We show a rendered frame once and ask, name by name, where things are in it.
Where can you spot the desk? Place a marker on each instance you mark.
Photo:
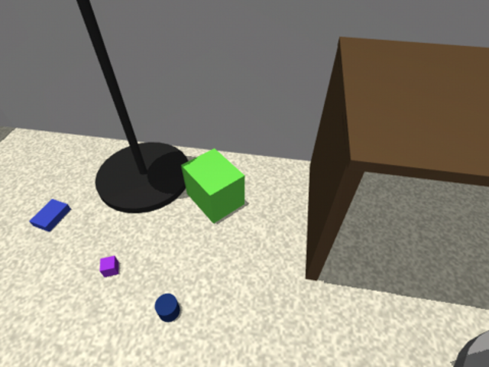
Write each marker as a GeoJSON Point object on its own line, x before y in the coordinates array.
{"type": "Point", "coordinates": [400, 108]}

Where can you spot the coat stand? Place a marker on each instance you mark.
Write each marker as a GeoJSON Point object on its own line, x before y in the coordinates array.
{"type": "Point", "coordinates": [142, 177]}

